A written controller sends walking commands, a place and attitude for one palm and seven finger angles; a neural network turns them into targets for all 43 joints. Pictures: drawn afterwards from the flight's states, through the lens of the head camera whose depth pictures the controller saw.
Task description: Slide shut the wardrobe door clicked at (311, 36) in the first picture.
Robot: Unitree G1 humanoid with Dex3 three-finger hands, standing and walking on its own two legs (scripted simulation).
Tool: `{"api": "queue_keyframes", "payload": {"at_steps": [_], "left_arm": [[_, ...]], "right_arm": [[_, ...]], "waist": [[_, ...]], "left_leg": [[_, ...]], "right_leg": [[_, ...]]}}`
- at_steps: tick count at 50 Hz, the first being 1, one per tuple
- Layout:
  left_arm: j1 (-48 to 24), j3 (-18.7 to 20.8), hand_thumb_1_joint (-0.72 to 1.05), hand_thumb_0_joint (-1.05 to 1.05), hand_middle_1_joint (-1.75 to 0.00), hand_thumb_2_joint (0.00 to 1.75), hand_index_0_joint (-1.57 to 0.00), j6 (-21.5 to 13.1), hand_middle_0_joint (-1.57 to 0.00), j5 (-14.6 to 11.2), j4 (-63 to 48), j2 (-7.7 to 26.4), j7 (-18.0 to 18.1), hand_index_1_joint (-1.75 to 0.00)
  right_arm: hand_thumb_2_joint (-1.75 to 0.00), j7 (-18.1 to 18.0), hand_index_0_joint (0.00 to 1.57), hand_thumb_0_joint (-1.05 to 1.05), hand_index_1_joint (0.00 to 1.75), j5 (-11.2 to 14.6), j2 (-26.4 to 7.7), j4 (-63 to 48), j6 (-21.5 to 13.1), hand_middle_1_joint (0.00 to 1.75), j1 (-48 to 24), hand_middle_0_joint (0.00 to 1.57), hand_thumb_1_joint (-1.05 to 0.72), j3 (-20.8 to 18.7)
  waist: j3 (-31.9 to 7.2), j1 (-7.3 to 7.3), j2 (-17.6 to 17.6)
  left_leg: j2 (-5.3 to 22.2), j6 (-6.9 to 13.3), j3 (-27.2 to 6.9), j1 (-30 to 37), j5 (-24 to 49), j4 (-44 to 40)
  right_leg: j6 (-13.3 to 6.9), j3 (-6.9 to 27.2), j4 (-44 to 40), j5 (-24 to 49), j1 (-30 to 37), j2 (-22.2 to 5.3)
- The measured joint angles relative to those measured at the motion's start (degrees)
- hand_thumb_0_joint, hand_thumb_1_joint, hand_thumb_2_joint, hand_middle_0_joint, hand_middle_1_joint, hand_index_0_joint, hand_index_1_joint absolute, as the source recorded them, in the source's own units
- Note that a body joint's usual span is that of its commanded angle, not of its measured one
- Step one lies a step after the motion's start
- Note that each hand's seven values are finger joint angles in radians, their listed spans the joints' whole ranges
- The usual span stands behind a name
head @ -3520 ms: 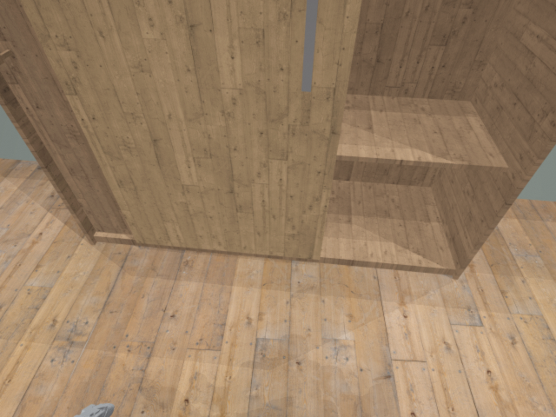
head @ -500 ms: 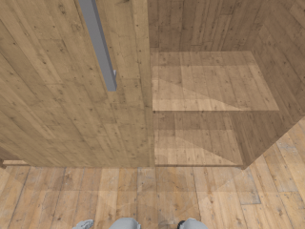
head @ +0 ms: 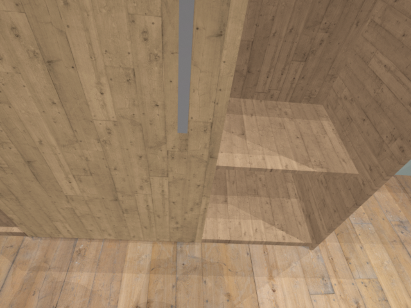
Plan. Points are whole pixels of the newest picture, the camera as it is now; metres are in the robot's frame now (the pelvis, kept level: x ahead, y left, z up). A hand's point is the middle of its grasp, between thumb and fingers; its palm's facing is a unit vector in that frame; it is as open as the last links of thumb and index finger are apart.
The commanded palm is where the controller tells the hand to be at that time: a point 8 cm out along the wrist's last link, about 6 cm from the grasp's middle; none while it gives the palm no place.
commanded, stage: come to a stop and stand still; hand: left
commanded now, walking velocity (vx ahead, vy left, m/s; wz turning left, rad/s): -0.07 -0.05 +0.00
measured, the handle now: (185, 65) +0.51 +0.09 +0.22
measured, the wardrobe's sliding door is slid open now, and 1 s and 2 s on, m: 0.57 0.57 0.57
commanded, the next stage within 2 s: look again from close up in 0.74 s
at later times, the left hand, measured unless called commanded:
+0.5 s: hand out of the picture -0.01 +0.11 -0.18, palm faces +0.07 -0.98 -0.20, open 7.2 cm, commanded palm none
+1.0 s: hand out of the picture -0.04 +0.11 -0.18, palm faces +0.05 -0.98 -0.17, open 7.3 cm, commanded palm none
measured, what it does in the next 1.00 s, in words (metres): steps on the spot: right foot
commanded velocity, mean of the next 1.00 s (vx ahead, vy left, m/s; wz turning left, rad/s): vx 0.00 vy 0.00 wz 0.00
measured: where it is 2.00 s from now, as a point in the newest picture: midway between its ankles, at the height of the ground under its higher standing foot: outside the picture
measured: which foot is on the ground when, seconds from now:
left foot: down 0.00-1.00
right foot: up 0.00-0.14, down 0.16-1.00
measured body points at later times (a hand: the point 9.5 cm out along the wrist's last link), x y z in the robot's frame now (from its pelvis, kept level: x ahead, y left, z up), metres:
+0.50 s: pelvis -0.01 -0.06 +0.00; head -0.01 -0.07 +0.45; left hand -0.01 +0.16 -0.16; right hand -0.03 -0.26 -0.17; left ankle -0.03 +0.09 -0.75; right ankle -0.02 -0.14 -0.75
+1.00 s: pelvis -0.01 -0.04 -0.01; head +0.00 -0.04 +0.44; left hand -0.05 +0.17 -0.17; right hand +0.00 -0.26 -0.17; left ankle -0.03 +0.08 -0.75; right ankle -0.02 -0.14 -0.75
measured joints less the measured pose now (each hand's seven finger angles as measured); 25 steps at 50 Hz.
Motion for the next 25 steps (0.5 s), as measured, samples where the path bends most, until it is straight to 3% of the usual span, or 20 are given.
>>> {"api": "queue_keyframes", "payload": {"at_steps": [5,9,11,15,25], "left_arm": [[-2.1,-1.0,0.91,0.00,-0.30,0.90,-0.20,0.1,-0.20,-0.7,0.8,-1.9,0.2,-0.30],[-4.3,-1.5,0.91,0.00,-0.30,0.90,-0.20,-1.6,-0.20,-0.8,0.7,-3.2,0.8,-0.30],[-5.3,-2.1,0.92,0.00,-0.30,0.90,-0.20,-2.3,-0.20,-0.7,1.3,-4.2,1.5,-0.30],[-5.4,-2.4,0.95,0.01,-0.30,0.90,-0.20,-3.4,-0.20,-1.0,2.1,-3.7,1.9,-0.30],[-4.2,-3.0,0.94,0.01,-0.30,0.90,-0.20,-3.8,-0.20,-1.3,2.5,-4.5,1.9,-0.30]], "right_arm": [[-0.90,-0.3,0.21,0.01,0.30,0.1,-0.3,2.4,0.5,0.30,0.4,0.20,-0.91,-0.2],[-0.90,0.1,0.21,0.01,0.30,0.7,-0.9,5.0,1.1,0.30,1.4,0.20,-0.91,-0.6],[-0.90,0.3,0.20,0.01,0.30,1.1,-1.4,6.2,1.5,0.30,1.7,0.20,-0.91,-0.6],[-0.90,0.6,0.20,0.01,0.30,0.9,-0.9,7.4,1.8,0.30,1.8,0.20,-0.91,-0.1],[-0.90,0.7,0.20,0.00,0.30,0.9,-0.1,6.6,1.4,0.30,-1.4,0.20,-0.91,0.6]], "waist": [[2.8,-1.49,1.7],[3.0,-1.56,2.8],[2.6,-1.89,4.6],[1.2,-2.05,4.7],[1.7,-0.59,4.8]], "left_leg": [[0.5,-0.6,0.1,-0.7,-0.6,1.8],[0.9,-1.9,0.1,-2.2,-2.6,5.9],[2.1,-2.7,-0.8,-1.9,-2.8,6.4],[2.7,-3.8,-1.5,-0.3,-2.0,4.2],[4.3,-5.4,-2.6,0.6,-0.3,2.2]], "right_leg": [[-0.9,-1.2,-12.2,-3.5,5.3,-0.7],[-2.0,-1.8,-24.2,3.3,10.7,-0.9],[-2.9,-2.8,-24.7,3.0,11.7,0.3],[-4.0,-3.5,-25.6,3.0,12.8,1.0],[-5.6,-4.5,-28.0,4.5,14.1,2.7]]}}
